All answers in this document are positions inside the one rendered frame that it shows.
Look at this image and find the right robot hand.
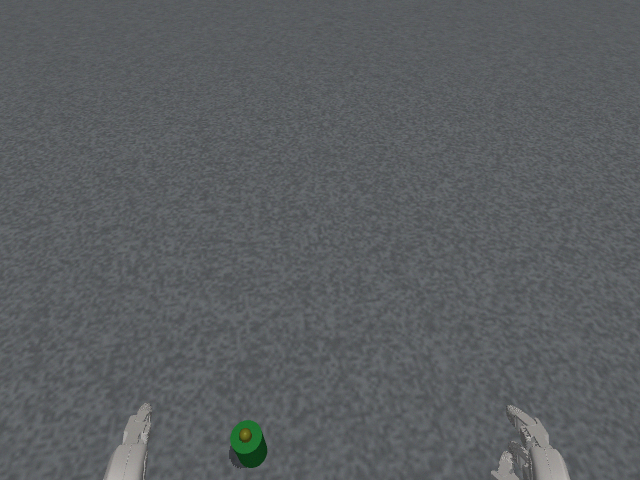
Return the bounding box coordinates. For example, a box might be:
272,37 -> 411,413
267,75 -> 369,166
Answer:
491,405 -> 570,480

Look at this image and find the bottle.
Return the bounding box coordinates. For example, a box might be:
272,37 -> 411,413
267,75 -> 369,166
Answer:
230,420 -> 267,468

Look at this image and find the left robot hand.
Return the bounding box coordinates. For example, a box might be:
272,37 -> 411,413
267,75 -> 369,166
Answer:
103,403 -> 152,480

